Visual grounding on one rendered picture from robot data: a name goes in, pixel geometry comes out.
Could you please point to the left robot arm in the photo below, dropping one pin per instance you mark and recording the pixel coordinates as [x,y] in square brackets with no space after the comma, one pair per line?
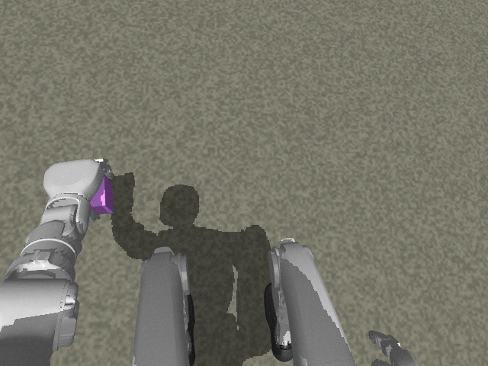
[38,295]

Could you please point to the right robot hand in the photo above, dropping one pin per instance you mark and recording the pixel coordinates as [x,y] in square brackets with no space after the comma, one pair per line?
[391,348]

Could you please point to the right robot foot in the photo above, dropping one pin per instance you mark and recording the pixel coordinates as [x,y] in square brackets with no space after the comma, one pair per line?
[282,353]

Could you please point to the left robot hand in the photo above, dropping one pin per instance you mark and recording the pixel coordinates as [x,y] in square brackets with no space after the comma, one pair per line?
[82,177]

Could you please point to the cube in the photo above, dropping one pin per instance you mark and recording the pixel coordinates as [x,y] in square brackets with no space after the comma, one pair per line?
[102,202]

